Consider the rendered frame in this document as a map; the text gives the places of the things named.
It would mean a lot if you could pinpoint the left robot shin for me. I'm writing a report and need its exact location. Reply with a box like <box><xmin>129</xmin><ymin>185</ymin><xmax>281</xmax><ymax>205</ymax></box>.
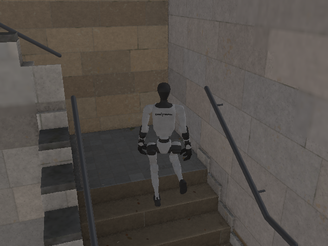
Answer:
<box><xmin>150</xmin><ymin>165</ymin><xmax>159</xmax><ymax>200</ymax></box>

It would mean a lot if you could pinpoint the right robot hand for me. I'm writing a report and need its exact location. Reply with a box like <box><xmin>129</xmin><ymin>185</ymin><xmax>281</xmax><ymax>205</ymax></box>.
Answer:
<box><xmin>180</xmin><ymin>148</ymin><xmax>192</xmax><ymax>161</ymax></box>

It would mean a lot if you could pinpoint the robot right foot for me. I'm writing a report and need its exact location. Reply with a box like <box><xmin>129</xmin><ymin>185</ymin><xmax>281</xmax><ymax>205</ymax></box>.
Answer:
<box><xmin>179</xmin><ymin>179</ymin><xmax>187</xmax><ymax>194</ymax></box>

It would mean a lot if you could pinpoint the robot left upper arm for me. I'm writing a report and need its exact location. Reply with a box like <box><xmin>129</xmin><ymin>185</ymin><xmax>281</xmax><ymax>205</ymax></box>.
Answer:
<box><xmin>141</xmin><ymin>105</ymin><xmax>153</xmax><ymax>133</ymax></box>

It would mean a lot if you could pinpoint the left robot forearm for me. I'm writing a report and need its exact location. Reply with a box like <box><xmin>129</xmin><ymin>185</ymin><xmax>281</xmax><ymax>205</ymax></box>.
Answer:
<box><xmin>138</xmin><ymin>125</ymin><xmax>147</xmax><ymax>146</ymax></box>

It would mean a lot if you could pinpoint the left robot hand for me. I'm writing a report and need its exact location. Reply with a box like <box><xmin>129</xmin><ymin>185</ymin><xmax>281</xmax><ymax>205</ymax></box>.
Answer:
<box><xmin>138</xmin><ymin>144</ymin><xmax>147</xmax><ymax>155</ymax></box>

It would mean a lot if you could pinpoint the robot right upper arm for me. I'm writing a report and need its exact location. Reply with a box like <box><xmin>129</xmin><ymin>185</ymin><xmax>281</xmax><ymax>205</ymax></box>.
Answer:
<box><xmin>175</xmin><ymin>105</ymin><xmax>187</xmax><ymax>133</ymax></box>

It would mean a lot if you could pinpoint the right robot forearm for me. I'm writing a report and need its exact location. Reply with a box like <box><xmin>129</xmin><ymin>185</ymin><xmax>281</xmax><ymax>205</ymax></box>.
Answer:
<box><xmin>182</xmin><ymin>126</ymin><xmax>191</xmax><ymax>149</ymax></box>

